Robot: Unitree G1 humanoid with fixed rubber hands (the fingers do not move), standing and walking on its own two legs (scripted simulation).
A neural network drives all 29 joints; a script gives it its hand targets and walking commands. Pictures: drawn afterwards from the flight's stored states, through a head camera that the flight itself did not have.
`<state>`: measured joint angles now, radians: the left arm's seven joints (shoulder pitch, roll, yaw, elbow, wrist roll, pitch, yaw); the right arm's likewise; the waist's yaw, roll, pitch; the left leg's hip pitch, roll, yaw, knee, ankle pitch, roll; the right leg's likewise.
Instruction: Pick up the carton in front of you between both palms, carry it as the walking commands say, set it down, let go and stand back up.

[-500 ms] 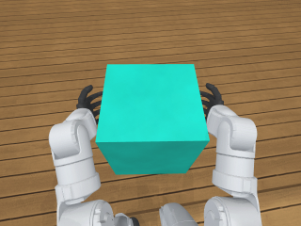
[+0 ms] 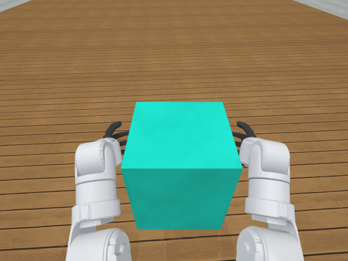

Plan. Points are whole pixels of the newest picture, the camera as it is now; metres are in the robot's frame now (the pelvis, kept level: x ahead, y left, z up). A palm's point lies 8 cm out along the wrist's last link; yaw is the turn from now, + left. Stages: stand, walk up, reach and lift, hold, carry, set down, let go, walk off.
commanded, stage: carry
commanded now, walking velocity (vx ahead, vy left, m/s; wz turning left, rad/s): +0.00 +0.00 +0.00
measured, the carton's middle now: (179, 166) +0.34 -0.01 +0.07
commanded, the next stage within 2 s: none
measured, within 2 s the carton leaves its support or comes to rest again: neither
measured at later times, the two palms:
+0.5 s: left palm (109, 139) +0.36 +0.15 +0.15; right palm (239, 135) +0.36 -0.15 +0.15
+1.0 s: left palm (122, 84) +0.62 +0.17 +0.15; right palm (216, 89) +0.59 -0.13 +0.14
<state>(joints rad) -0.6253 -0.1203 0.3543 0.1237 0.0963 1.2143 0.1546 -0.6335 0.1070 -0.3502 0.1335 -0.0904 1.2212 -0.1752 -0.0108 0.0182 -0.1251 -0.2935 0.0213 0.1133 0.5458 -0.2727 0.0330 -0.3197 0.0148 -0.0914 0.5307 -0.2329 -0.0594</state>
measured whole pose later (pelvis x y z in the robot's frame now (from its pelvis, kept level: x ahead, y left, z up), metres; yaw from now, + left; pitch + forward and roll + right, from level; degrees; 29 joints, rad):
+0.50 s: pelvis +0.04 +0.00 -0.01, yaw +0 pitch +3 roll +1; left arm -0.52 -0.08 0.27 -0.07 0.00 1.16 0.17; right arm -0.55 0.11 -0.26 -0.04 -0.04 1.16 -0.19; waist 0.00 -0.01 -0.14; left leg -0.29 0.00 0.12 0.59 -0.35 0.05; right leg -0.35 -0.01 -0.08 0.65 -0.34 -0.06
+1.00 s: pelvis +0.26 +0.05 +0.02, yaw -2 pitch +4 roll +3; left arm -0.57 -0.08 0.31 -0.11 -0.03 1.15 0.18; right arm -0.58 0.12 -0.26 -0.10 -0.03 1.14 -0.20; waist -0.07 -0.01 -0.02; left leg -0.84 0.00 0.21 1.08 -0.29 0.14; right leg -0.13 -0.08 0.01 0.82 -0.29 -0.02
